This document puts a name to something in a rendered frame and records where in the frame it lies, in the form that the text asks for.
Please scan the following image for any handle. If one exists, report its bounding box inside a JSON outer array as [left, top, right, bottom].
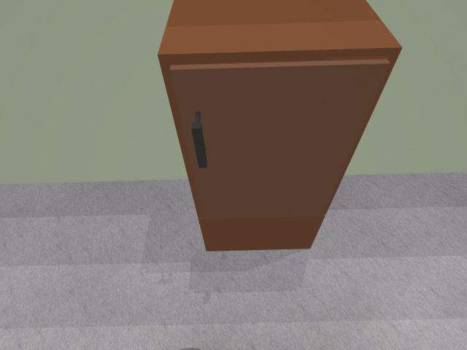
[[191, 112, 207, 168]]

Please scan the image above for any cupboard door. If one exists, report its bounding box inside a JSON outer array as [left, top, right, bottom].
[[170, 59, 390, 219]]

